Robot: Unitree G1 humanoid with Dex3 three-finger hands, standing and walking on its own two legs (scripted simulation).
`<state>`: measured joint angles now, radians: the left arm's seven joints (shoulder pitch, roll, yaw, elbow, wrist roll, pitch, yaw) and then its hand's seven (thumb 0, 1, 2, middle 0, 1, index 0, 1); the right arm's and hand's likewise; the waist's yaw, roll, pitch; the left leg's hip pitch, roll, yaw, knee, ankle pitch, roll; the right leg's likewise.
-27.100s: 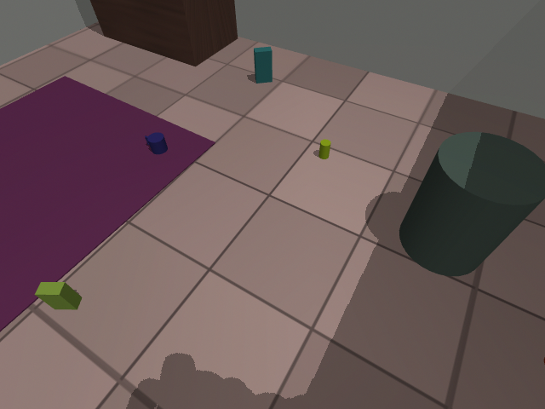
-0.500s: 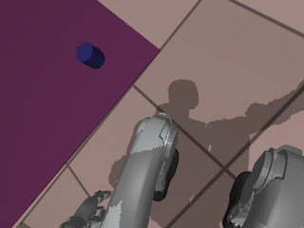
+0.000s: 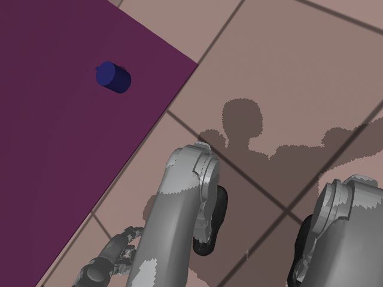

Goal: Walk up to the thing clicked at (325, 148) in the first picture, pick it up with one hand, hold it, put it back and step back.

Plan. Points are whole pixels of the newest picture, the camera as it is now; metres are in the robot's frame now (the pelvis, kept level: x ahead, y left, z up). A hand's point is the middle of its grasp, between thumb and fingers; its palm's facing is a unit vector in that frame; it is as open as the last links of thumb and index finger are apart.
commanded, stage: rest palm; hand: right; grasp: from above
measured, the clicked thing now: out of the picture +0.48 -0.41 -0.27
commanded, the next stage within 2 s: close in 1.88 s
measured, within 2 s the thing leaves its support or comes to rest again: neither
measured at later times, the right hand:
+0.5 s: hand out of the picture +0.46 -0.40 -0.20, palm faces -0.43 +0.12 -0.89, open 14.2 cm
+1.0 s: hand out of the picture +0.45 -0.40 -0.22, palm faces -0.44 +0.13 -0.89, open 13.8 cm
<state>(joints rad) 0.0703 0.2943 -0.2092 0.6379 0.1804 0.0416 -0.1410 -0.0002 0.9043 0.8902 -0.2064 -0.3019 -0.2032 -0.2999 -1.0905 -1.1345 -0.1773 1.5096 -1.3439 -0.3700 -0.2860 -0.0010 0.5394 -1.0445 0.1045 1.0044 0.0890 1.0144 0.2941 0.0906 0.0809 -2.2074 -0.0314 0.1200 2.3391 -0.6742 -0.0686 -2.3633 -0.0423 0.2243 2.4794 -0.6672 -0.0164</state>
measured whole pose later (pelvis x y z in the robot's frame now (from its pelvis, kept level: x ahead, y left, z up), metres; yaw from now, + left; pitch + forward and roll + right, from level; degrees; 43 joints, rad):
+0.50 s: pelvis +0.00 +0.00 -0.01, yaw +1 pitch +28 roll +14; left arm 0.10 0.31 -0.28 0.64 0.21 -0.02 -0.14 0.00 0.90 0.89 -0.21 -0.30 -0.20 -0.30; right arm -1.08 -1.20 -0.17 1.61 -1.35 -0.35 -0.39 0.00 0.57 -1.10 0.10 0.98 0.06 1.02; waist 0.34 0.13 0.14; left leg -2.21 -0.05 0.14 2.36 -0.66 -0.08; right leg -2.37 -0.05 0.25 2.52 -0.67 -0.01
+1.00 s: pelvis +0.00 +0.00 -0.01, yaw +2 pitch +27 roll +15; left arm 0.06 0.32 -0.31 0.61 0.23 -0.06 -0.14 0.00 0.91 0.89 -0.21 -0.30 -0.20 -0.30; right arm -1.07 -1.21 -0.16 1.60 -1.33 -0.34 -0.41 0.00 0.52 -1.10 0.11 1.05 0.08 1.07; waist 0.33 0.15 0.16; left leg -2.20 -0.05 0.15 2.36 -0.67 -0.07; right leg -2.36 -0.05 0.27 2.54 -0.68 -0.01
